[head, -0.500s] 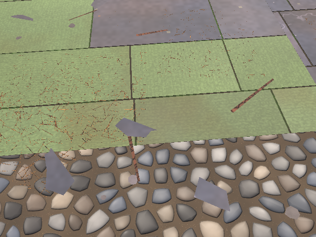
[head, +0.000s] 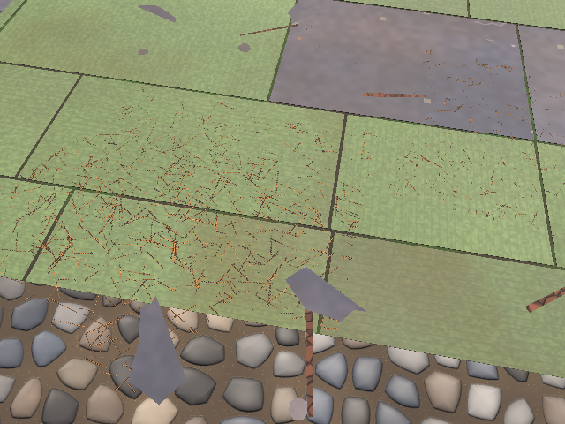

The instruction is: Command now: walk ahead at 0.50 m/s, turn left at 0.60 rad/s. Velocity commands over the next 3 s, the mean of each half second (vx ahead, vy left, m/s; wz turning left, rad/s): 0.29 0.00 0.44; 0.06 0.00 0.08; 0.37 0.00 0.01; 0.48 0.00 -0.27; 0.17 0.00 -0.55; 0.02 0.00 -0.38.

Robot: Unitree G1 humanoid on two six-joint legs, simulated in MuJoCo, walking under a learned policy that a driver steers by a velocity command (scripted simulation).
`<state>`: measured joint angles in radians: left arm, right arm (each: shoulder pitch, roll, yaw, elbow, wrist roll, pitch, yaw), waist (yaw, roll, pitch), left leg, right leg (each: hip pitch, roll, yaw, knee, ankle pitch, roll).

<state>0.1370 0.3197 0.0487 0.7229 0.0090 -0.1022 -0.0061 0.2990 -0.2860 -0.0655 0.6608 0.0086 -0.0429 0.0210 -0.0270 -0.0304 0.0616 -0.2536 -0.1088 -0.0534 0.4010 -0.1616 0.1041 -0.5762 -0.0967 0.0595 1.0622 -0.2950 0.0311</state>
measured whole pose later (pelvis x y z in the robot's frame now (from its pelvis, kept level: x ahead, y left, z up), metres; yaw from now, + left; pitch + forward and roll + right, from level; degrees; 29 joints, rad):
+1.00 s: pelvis +0.28 -0.01 -0.01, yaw +13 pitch -1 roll +0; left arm 0.18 0.26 0.01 0.90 0.00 -0.01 0.00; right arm 0.24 -0.23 -0.03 0.77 0.00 0.01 -0.02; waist 0.01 0.00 0.01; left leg -0.22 -0.01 -0.06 0.59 -0.35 0.00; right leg -0.26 -0.01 -0.01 0.59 -0.32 0.00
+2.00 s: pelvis +0.72 +0.11 -0.01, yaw +2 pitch +1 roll +3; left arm 0.14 0.26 0.05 0.80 -0.01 -0.04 -0.04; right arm 0.31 -0.26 -0.05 0.91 0.00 -0.09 -0.01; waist -0.06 -0.03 0.01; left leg 0.09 -0.05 0.21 0.19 -0.30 0.02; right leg -0.66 -0.09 0.02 0.66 0.06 -0.03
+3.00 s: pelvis +0.93 +0.10 -0.01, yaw -26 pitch +1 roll +0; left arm 0.18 0.25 0.05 0.66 0.01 0.06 0.01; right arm 0.18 -0.28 -0.04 0.79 -0.01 0.00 -0.01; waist -0.03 0.03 0.03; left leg -0.30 0.06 0.00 0.55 -0.32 -0.03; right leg -0.23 0.03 0.03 0.50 -0.28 -0.01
